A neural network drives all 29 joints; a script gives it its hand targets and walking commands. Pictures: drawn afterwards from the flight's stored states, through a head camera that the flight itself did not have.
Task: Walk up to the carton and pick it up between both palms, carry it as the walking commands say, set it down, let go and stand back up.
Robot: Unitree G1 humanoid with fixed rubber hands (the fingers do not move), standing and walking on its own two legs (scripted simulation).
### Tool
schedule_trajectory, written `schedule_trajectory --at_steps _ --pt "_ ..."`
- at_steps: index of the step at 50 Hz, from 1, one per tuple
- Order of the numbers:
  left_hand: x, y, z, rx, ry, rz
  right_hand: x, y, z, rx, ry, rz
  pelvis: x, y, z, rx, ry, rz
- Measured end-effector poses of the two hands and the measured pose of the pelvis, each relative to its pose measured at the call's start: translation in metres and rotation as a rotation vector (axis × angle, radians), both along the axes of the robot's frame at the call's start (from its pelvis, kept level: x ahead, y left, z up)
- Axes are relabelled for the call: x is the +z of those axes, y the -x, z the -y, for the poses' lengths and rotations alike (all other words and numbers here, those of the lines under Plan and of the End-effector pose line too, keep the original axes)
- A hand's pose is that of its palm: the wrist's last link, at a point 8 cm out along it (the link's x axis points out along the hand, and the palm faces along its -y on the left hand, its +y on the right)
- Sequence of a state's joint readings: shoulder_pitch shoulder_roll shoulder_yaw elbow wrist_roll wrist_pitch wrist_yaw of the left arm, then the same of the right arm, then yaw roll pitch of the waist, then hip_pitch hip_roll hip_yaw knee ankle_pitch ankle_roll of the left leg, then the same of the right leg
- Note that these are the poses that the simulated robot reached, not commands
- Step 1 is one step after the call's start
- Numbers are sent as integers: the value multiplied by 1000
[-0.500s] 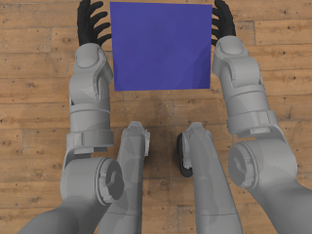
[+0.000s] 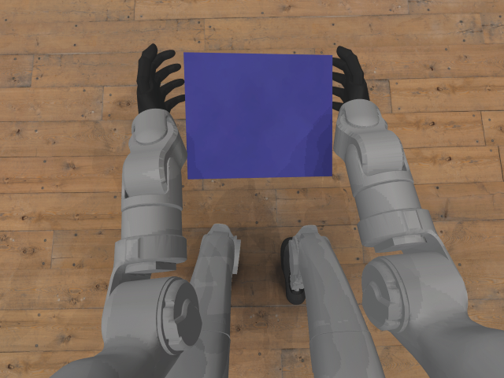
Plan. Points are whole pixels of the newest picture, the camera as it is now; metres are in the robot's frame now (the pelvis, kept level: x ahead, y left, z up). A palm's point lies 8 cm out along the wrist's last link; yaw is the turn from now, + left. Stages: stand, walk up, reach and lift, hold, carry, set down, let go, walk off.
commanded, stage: reach and lift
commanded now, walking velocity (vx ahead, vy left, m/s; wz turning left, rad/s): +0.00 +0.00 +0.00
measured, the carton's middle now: (252, 126) +0.47 +0.03 -0.11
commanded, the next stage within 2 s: none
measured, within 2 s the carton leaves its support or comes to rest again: neither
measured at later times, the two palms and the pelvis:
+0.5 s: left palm (121, 80) +0.44 +0.16 +0.09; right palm (392, 82) +0.45 -0.11 +0.07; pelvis +0.07 +0.00 +0.07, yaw -1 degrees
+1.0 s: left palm (85, 43) +0.44 +0.16 +0.15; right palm (426, 53) +0.44 -0.11 +0.13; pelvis +0.13 +0.00 +0.12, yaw -1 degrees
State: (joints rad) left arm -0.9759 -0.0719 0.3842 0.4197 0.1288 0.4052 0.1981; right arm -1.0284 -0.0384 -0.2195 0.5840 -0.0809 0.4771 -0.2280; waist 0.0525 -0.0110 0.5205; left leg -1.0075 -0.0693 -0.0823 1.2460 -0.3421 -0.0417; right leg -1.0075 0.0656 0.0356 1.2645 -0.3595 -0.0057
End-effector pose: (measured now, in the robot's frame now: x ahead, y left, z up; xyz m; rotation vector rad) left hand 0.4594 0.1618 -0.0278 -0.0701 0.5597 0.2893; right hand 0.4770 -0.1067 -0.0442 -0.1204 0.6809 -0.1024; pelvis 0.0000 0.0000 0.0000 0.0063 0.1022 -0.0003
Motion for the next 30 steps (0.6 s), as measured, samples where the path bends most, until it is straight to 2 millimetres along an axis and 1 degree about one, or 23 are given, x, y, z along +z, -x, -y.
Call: schedule_trajectory --at_steps 7,13,16,20,26,30 --pt "22 5 1 -4 -9 -7 21 7 0 -6 -2 -3 19 -6 1 0 0 17" --pt "45 11 1 -5 -10 -26 44 13 0 -13 0 -17 35 -18 2 0 0 -13" --pt "59 15 2 -7 -9 -50 60 18 1 -18 5 -37 43 -30 1 0 0 -69" --pt "83 19 3 -14 -20 -67 83 25 2 -27 6 -49 57 -48 1 -4 -2 -103" --pt "121 19 4 -16 -25 -53 119 26 3 -36 -8 -32 76 -71 0 -13 -11 -68" --pt "136 17 4 -15 -24 -54 135 23 3 -31 -7 -30 86 -84 0 -16 -13 -32"
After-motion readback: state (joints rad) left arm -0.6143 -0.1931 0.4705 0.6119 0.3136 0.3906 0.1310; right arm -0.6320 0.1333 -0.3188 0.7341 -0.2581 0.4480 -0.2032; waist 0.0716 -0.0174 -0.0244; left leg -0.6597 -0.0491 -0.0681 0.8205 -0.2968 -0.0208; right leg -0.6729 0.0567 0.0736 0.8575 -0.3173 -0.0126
